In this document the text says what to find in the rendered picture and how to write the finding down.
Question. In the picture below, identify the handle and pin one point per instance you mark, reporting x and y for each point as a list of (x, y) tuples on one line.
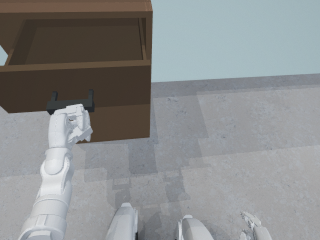
[(54, 105)]

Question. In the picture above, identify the robot left hand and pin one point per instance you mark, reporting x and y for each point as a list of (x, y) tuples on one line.
[(60, 126)]

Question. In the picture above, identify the robot right hand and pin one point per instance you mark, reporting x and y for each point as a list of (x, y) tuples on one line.
[(259, 232)]

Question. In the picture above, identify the robot left thigh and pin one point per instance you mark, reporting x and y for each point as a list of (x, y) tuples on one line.
[(123, 225)]

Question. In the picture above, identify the robot right thigh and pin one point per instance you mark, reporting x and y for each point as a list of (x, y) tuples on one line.
[(191, 229)]

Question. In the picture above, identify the cabinet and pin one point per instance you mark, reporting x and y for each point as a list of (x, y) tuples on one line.
[(111, 123)]

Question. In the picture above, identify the robot thigh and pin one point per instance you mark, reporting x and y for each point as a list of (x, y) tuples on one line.
[(123, 225), (191, 229)]

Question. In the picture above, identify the drawer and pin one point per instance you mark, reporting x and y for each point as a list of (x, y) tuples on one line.
[(72, 56)]

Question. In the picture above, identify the left robot forearm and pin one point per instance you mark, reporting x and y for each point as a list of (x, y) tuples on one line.
[(47, 220)]

